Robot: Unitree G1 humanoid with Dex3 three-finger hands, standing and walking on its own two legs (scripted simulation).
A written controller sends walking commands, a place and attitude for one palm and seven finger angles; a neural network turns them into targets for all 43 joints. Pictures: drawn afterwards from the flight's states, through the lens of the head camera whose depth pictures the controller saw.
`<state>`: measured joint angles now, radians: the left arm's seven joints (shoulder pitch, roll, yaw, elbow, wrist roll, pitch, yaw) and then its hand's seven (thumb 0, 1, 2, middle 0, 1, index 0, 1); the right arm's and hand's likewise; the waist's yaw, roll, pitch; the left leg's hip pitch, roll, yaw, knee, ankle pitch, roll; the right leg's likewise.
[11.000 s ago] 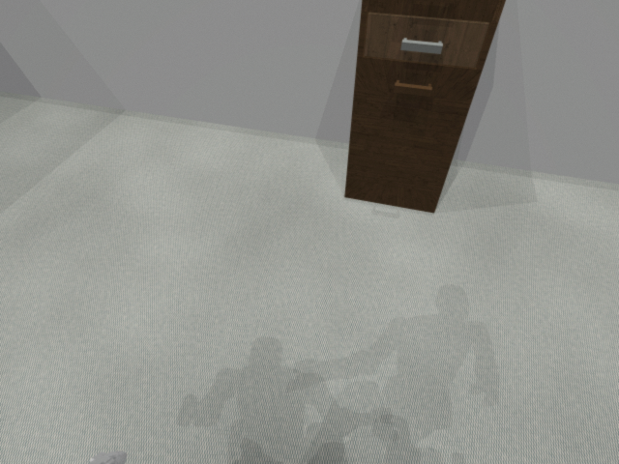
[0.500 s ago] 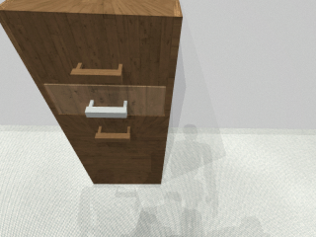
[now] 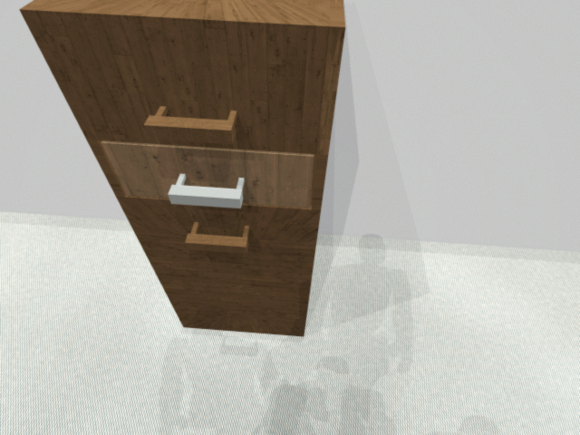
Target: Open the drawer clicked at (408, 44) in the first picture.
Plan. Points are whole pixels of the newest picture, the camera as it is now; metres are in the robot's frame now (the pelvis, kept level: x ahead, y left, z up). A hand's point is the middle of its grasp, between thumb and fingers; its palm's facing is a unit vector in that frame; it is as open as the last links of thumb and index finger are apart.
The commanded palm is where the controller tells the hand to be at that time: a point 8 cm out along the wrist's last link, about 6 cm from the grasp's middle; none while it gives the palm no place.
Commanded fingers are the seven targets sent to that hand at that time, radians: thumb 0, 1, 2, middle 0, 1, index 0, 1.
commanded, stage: come to a stop and stand still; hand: left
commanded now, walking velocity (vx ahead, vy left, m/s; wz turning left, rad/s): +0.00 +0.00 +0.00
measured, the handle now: (208, 188) +0.52 +0.21 +0.00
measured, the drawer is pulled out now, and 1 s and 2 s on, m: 0.00 0.00 0.00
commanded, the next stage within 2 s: look again from close up in 0.90 s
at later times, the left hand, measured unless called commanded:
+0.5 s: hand out of the picture +0.05 +0.20 -0.16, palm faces -0.02 -0.97 -0.22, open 7.4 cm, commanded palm none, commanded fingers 0.00 0.90 0.90 -0.20 -0.30 -0.20 -0.30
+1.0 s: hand out of the picture +0.03 +0.17 -0.17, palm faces -0.01 -0.98 -0.18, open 7.3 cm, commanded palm none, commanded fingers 0.00 0.90 0.90 -0.20 -0.30 -0.20 -0.30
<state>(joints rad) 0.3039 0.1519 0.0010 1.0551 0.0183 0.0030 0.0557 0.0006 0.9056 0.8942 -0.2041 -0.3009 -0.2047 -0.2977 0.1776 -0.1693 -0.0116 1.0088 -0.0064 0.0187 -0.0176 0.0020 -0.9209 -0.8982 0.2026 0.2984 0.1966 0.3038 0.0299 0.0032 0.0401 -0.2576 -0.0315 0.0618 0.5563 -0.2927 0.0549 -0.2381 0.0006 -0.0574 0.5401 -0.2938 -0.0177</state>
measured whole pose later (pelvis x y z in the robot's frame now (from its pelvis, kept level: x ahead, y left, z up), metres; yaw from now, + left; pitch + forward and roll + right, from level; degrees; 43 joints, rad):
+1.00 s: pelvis +0.03 +0.00 +0.01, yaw -1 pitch +0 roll +1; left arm 0.28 0.14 -0.02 1.13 0.01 0.00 0.04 0.00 0.91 0.89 -0.20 -0.30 -0.20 -0.30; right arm 0.25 -0.16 0.02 1.15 -0.01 -0.03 -0.03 0.00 -0.92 -0.90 0.20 0.30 0.20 0.30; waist 0.00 -0.01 0.03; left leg -0.13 -0.06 0.09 0.39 -0.26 0.07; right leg -0.15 -0.01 -0.03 0.45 -0.29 -0.01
